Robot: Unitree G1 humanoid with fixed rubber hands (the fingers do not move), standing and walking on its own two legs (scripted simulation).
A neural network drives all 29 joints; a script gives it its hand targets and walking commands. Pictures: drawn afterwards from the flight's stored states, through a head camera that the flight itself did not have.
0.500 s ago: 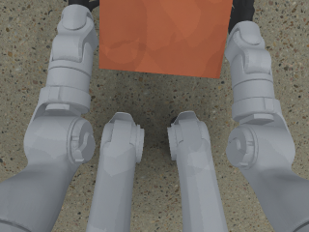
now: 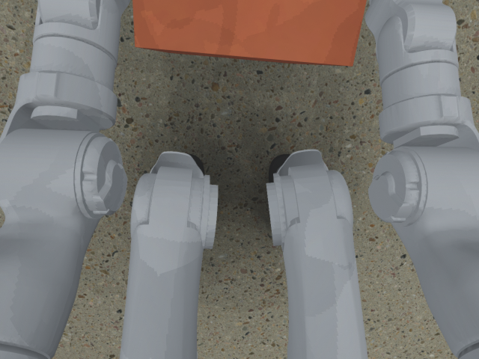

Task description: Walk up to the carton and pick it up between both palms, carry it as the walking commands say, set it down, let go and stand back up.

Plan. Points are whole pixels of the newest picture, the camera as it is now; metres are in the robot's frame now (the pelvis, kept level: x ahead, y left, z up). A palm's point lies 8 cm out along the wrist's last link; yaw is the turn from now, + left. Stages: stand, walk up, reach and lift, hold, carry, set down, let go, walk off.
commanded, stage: set down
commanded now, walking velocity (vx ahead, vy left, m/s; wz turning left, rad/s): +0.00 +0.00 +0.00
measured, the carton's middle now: out of the picture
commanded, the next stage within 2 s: none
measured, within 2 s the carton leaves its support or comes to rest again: rests again in 0.54 s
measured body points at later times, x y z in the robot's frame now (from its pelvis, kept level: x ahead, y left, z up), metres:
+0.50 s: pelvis +0.00 +0.00 -0.01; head +0.37 +0.00 +0.23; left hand +0.57 +0.15 -0.19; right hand +0.55 -0.17 -0.19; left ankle +0.13 +0.12 -0.35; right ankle +0.12 -0.12 -0.35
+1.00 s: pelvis +0.02 +0.00 -0.02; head +0.38 +0.00 +0.24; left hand +0.56 +0.15 -0.20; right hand +0.55 -0.17 -0.20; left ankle +0.13 +0.11 -0.35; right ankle +0.12 -0.12 -0.35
